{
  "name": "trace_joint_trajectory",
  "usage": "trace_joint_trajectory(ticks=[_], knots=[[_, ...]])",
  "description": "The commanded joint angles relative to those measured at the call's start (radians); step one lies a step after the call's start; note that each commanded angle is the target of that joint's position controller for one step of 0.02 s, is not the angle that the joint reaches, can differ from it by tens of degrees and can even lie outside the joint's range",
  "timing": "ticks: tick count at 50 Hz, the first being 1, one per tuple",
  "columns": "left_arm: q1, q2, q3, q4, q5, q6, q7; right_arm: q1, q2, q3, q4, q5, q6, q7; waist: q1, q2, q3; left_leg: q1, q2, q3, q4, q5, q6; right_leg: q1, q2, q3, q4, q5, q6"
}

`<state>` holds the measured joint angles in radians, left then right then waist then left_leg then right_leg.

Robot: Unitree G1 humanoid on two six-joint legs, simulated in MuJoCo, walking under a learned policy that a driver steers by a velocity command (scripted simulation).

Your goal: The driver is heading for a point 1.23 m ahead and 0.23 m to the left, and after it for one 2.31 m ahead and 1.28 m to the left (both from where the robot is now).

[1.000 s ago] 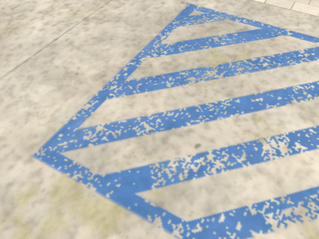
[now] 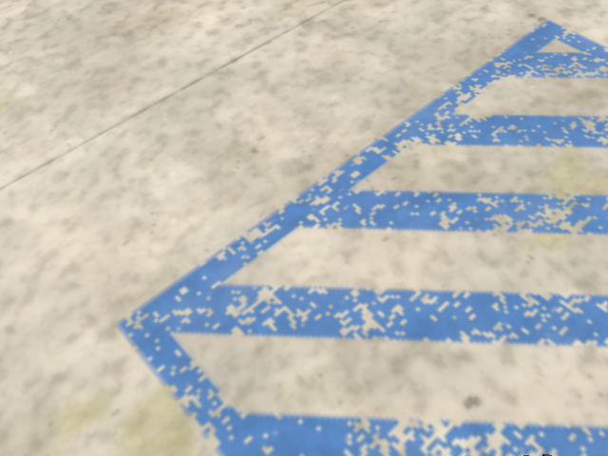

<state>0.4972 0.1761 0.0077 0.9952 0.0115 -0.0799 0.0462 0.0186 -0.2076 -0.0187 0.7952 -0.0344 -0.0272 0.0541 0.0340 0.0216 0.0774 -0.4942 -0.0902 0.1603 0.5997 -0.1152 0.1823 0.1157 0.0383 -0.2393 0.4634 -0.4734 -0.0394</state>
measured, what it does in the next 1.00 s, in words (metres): walks ahead, turning left: left foot, then right foot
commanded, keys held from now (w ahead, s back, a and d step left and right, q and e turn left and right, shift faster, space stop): w+q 0.68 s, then w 0.32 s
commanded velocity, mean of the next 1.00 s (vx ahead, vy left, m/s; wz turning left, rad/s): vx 0.50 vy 0.00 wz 0.50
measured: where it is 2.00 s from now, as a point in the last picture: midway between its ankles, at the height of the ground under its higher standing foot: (210, 227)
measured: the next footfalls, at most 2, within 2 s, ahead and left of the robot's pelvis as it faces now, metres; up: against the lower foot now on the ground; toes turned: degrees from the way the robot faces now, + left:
left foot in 0.02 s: +0.15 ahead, +0.03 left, +0.00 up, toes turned +4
right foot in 0.56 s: +0.51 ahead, -0.07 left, +0.00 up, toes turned +22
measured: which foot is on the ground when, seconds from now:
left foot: up 0.00-0.00, down 0.02-0.56, up 0.58-1.00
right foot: down 0.00-0.02, up 0.04-0.54, down 0.56-1.00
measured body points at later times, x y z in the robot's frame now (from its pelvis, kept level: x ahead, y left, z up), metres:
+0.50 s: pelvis +0.27 -0.01 +0.02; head +0.31 +0.01 +0.46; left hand +0.45 +0.26 -0.07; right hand +0.28 -0.30 -0.10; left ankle +0.11 +0.02 -0.72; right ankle +0.47 -0.10 -0.69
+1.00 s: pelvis +0.52 +0.06 +0.02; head +0.54 +0.08 +0.47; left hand +0.34 +0.25 -0.11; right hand +0.81 +0.00 -0.07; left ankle +0.58 +0.22 -0.69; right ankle +0.47 -0.08 -0.72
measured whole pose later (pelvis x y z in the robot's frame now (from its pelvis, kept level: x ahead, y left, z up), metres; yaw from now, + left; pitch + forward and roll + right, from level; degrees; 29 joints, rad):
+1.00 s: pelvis +0.52 +0.06 +0.02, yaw +31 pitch +2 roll -2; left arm 0.48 0.23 0.03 0.92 0.02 -0.08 -0.02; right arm 0.03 -0.23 -0.01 0.73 -0.04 -0.03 0.06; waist 0.08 0.03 0.03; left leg -0.56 0.04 0.03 0.64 -0.11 0.07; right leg 0.03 0.01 -0.15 0.24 -0.30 -0.01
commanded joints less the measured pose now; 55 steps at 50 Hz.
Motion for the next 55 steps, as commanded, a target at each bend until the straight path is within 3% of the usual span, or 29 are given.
trace_joint_trajectory(ticks=[1,2,3,4,5,6,8,11,16,22,24,26,27,28,29,30,31,32,34,37,39,44,49,51,52,53,54,55], knots=[[-0.111,0.176,0.040,-0.108,0.013,-0.008,-0.012,0.440,-0.222,-0.083,0.085,-0.003,0.001,-0.030,-0.229,0.042,-0.233,0.625,0.161,-0.299,-0.109,-0.109,0.138,-0.429,-0.137,0.038,0.794,0.487,-0.005],[-0.028,0.098,0.027,-0.166,0.014,-0.012,-0.022,0.377,-0.295,-0.096,0.048,-0.002,0.003,-0.033,-0.107,0.177,-0.304,0.817,0.398,-0.799,-0.125,0.068,0.295,-0.762,0.010,0.173,1.104,-0.109,0.013],[-0.117,0.161,0.035,-0.195,0.014,-0.024,-0.033,0.373,-0.269,-0.101,0.051,0.029,0.011,-0.041,-0.156,0.061,-0.271,0.780,0.413,-0.876,-0.306,-0.224,0.330,-0.914,-0.018,0.305,1.099,0.003,0.007],[-0.178,0.192,0.037,-0.214,0.009,-0.036,-0.042,0.304,-0.215,-0.088,0.043,0.035,0.011,-0.049,-0.114,-0.016,-0.108,0.609,0.398,-0.784,-0.394,-0.310,0.272,-0.926,-0.077,0.306,0.984,0.109,0.002],[-0.190,0.199,0.043,-0.210,0.008,-0.039,-0.043,0.254,-0.169,-0.077,0.040,0.030,0.006,-0.048,-0.058,-0.085,-0.022,0.455,0.354,-0.705,-0.425,-0.212,0.216,-0.857,-0.108,0.293,0.883,0.152,0.007],[-0.183,0.187,0.041,-0.206,0.021,-0.023,-0.040,0.236,-0.150,-0.069,0.039,0.028,-0.006,-0.050,-0.018,-0.118,-0.001,0.364,0.305,-0.630,-0.422,-0.059,0.183,-0.786,-0.128,0.298,0.821,0.155,0.024],[-0.159,0.149,0.033,-0.204,0.042,0.020,-0.047,0.240,-0.151,-0.062,0.041,0.032,-0.033,-0.048,0.015,-0.103,-0.014,0.259,0.236,-0.513,-0.421,0.113,0.151,-0.683,-0.149,0.284,0.726,0.156,0.054],[-0.252,0.133,0.030,-0.252,0.040,0.043,-0.054,0.299,-0.189,-0.070,0.058,0.035,-0.046,-0.047,-0.004,-0.039,-0.017,0.233,0.172,-0.437,-0.418,0.220,0.108,-0.705,-0.153,0.247,0.591,0.275,0.081],[-0.460,0.146,0.030,-0.325,0.033,0.053,-0.062,0.446,-0.187,-0.070,0.077,0.036,-0.036,-0.051,-0.098,0.030,-0.031,0.399,0.160,-0.474,-0.374,0.274,0.029,-0.834,-0.125,0.246,0.397,0.456,0.089],[-0.637,0.150,0.013,-0.400,0.022,0.034,-0.075,0.526,-0.202,-0.071,0.076,0.016,-0.031,-0.067,-0.152,0.062,-0.022,0.562,0.190,-0.542,-0.284,0.411,0.045,-0.846,-0.057,0.245,0.199,0.418,0.068],[-0.600,0.168,0.016,-0.402,0.015,0.024,-0.072,0.487,-0.218,-0.075,0.062,0.015,-0.032,-0.076,-0.117,0.077,-0.029,0.540,0.203,-0.562,-0.251,0.447,0.023,-0.719,-0.039,0.261,0.114,0.396,0.045],[-0.409,0.214,0.035,-0.348,0.009,0.013,-0.056,0.410,-0.242,-0.080,0.041,0.017,-0.039,-0.070,-0.024,0.073,-0.101,0.446,0.168,-0.546,-0.108,0.605,-0.026,-0.406,0.011,0.248,0.042,0.332,0.008],[-0.257,0.250,0.049,-0.311,0.013,0.000,-0.041,0.383,-0.245,-0.080,0.036,0.027,-0.049,-0.057,0.057,0.025,-0.183,0.369,0.111,-0.501,0.081,0.571,-0.051,-0.186,-0.030,0.275,-0.012,0.367,-0.022],[-0.089,0.320,0.067,-0.300,0.039,-0.007,-0.020,0.395,-0.172,-0.061,0.005,0.040,-0.060,-0.049,0.105,-0.075,-0.339,0.233,0.058,-0.433,0.348,0.247,-0.067,0.058,-0.261,0.495,-0.026,0.145,-0.065],[-0.110,0.388,0.083,-0.309,0.054,0.006,-0.019,0.532,-0.087,-0.044,-0.016,0.069,-0.051,-0.053,0.017,-0.315,-0.439,-0.060,-0.088,-0.317,0.606,-0.469,-0.100,0.248,-0.516,0.953,-0.122,0.117,-0.188],[-0.167,0.304,0.080,-0.313,0.034,0.018,-0.026,0.504,-0.187,-0.054,0.010,0.026,-0.036,-0.063,0.000,-0.181,-0.336,-0.154,0.014,-0.303,0.691,-0.385,-0.090,0.121,-0.477,1.007,-0.161,-0.029,-0.192],[-0.235,0.215,0.060,-0.321,0.024,0.018,-0.029,0.423,-0.195,-0.060,0.008,0.015,-0.029,-0.055,-0.009,-0.082,-0.188,-0.147,0.053,-0.287,0.673,-0.277,-0.095,-0.034,-0.424,0.829,-0.190,-0.009,-0.165],[-0.269,0.175,0.050,-0.314,0.025,0.015,-0.035,0.379,-0.178,-0.058,0.000,0.014,-0.025,-0.046,-0.021,-0.043,-0.118,-0.126,0.082,-0.270,0.635,-0.223,-0.103,-0.135,-0.371,0.685,-0.214,0.118,-0.142],[-0.247,0.161,0.044,-0.283,0.019,0.003,-0.036,0.367,-0.153,-0.056,-0.004,-0.001,-0.003,-0.026,-0.043,-0.111,-0.073,-0.081,0.117,-0.250,0.594,-0.202,-0.115,-0.237,-0.302,0.502,-0.252,0.291,-0.108],[-0.187,0.162,0.046,-0.239,0.005,-0.031,-0.053,0.330,-0.114,-0.046,-0.027,-0.006,0.012,-0.009,-0.053,-0.123,-0.069,-0.101,0.112,-0.253,0.566,-0.164,-0.115,-0.256,-0.290,0.405,-0.278,0.484,-0.128],[-0.162,0.165,0.048,-0.218,0.006,-0.039,-0.059,0.270,-0.104,-0.040,-0.048,-0.008,0.011,-0.003,-0.050,-0.120,-0.053,-0.156,0.113,-0.261,0.516,-0.105,-0.121,-0.248,-0.288,0.354,-0.304,0.522,-0.139],[-0.112,0.175,0.047,-0.171,0.003,-0.033,-0.065,0.070,-0.076,-0.011,-0.107,-0.005,-0.004,0.010,-0.021,-0.110,-0.020,-0.117,0.117,-0.176,0.199,0.069,-0.136,-0.260,-0.236,0.214,-0.324,0.588,-0.120],[-0.016,0.219,0.054,-0.110,0.003,-0.014,-0.057,-0.048,-0.090,0.001,-0.141,-0.005,-0.013,0.005,0.010,-0.113,-0.002,-0.032,0.117,-0.094,0.011,-0.010,-0.105,-0.151,-0.291,0.220,-0.280,0.670,-0.120],[-0.006,0.232,0.055,-0.091,0.003,0.000,-0.052,-0.004,-0.103,-0.004,-0.126,-0.011,-0.022,-0.006,-0.016,-0.120,-0.028,0.062,0.079,-0.073,-0.052,-0.086,-0.074,-0.101,-0.296,0.206,-0.173,0.855,-0.111],[-0.006,0.232,0.053,-0.082,-0.001,0.007,-0.051,0.102,-0.112,-0.012,-0.088,-0.017,-0.032,-0.013,-0.067,-0.102,-0.084,0.204,0.048,-0.061,-0.123,-0.067,-0.053,-0.106,-0.273,0.176,-0.034,0.957,-0.097],[-0.002,0.212,0.045,-0.084,-0.004,0.009,-0.050,0.262,-0.149,-0.029,-0.028,-0.029,-0.043,-0.024,-0.125,-0.067,-0.186,0.435,0.064,-0.094,-0.136,-0.060,-0.025,-0.199,-0.232,0.143,0.155,0.898,-0.076],[-0.010,0.151,0.025,-0.138,-0.018,0.004,-0.054,0.427,-0.240,-0.055,-0.003,-0.050,-0.047,-0.041,-0.181,0.074,-0.329,0.726,0.332,-0.411,-0.165,-0.187,0.048,-0.459,-0.169,0.100,0.476,0.540,-0.040],[0.046,0.119,0.024,-0.157,-0.016,0.007,-0.057,0.452,-0.304,-0.074,0.006,-0.020,-0.035,-0.050,-0.145,0.225,-0.391,0.838,0.530,-0.809,-0.289,-0.152,0.147,-0.729,-0.018,0.136,0.741,-0.078,-0.019]])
